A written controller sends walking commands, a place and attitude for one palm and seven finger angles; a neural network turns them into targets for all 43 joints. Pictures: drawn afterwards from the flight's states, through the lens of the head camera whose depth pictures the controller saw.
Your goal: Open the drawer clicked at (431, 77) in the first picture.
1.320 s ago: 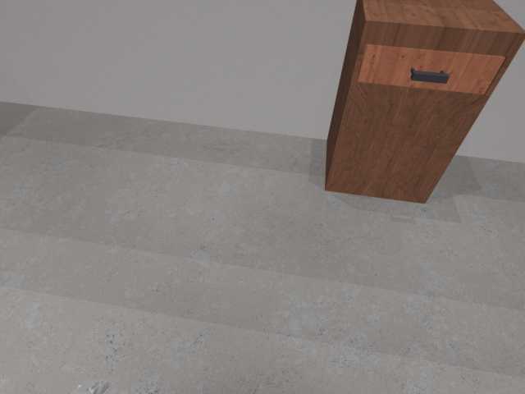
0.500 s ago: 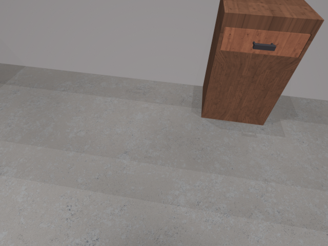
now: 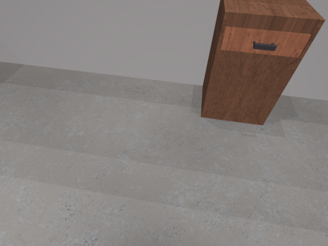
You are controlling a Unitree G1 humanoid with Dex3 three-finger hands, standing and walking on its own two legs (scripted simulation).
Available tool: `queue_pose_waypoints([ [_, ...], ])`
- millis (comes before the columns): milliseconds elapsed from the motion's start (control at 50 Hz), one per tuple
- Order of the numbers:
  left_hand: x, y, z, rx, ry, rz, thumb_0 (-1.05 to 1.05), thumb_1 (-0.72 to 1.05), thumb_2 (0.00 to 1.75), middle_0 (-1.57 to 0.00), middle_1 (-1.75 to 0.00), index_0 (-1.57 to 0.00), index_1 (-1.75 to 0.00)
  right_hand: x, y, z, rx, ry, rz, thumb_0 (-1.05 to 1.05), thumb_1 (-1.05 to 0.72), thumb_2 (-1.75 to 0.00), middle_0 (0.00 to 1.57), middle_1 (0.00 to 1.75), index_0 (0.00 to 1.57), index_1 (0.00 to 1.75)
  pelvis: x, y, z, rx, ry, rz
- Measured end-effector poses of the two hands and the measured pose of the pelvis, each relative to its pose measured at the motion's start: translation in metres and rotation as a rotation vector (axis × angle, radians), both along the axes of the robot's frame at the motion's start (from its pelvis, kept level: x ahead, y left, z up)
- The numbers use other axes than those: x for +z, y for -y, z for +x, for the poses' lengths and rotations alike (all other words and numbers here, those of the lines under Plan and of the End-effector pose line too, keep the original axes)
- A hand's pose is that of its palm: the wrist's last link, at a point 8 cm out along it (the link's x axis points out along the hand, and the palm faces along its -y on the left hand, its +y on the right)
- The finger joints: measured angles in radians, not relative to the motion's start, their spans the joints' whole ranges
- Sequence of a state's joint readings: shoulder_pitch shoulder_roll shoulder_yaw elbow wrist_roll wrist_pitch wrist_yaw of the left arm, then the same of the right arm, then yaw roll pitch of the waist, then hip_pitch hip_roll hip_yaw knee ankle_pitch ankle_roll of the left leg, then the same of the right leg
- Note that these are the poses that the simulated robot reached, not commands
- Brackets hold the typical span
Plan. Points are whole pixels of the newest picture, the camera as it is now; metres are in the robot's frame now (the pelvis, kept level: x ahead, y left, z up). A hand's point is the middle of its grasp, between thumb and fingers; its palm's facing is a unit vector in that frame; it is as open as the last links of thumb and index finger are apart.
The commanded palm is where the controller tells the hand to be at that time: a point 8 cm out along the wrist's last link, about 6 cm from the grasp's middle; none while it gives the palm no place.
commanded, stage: look at it before walking up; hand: left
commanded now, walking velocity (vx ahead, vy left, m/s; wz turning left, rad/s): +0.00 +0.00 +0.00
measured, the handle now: (264, 45) +1.21 -0.53 -0.07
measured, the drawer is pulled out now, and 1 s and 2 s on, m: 0.00 0.00 0.00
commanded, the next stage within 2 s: walk to a spot facing it in 0.12 s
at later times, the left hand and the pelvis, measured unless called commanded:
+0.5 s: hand out of the picture +0.07 +0.22 -0.17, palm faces -0.10 -0.95 -0.29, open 7.4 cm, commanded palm none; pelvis -0.01 -0.01 -0.01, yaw -7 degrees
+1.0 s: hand out of the picture +0.07 +0.14 -0.16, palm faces -0.27 -0.93 -0.25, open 7.4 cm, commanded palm none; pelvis -0.03 -0.03 +0.00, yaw -21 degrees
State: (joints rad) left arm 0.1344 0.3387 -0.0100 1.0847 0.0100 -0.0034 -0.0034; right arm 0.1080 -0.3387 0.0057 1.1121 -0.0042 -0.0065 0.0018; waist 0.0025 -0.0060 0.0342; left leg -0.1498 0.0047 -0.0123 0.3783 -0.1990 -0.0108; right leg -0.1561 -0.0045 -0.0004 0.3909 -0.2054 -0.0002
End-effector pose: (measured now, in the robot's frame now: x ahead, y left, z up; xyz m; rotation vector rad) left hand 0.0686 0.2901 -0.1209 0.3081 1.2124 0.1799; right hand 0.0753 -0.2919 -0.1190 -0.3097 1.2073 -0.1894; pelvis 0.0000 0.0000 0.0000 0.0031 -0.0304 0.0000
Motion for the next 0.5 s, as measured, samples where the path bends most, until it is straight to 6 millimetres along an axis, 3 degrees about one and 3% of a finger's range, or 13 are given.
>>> queue_pose_waypoints([
  [340,-0.001,-0.001,0.003,0.001,-0.013,0.006,0.01,0.91,0.89,-0.20,-0.30,-0.21,-0.30,0.000,-0.002,0.007,-0.013,0.020,-0.004,0.01,-0.90,-0.89,0.20,0.30,0.21,0.30,-0.001,-0.001,0.003,-0.026,-0.001,0.001],
  [500,-0.018,0.027,-0.003,-0.055,-0.077,-0.032,0.01,0.91,0.89,-0.20,-0.30,-0.20,-0.29,-0.021,-0.018,-0.021,-0.110,0.034,0.064,0.01,-0.90,-0.89,0.20,0.30,0.21,0.30,-0.012,0.005,-0.008,-0.118,-0.004,0.030],
])
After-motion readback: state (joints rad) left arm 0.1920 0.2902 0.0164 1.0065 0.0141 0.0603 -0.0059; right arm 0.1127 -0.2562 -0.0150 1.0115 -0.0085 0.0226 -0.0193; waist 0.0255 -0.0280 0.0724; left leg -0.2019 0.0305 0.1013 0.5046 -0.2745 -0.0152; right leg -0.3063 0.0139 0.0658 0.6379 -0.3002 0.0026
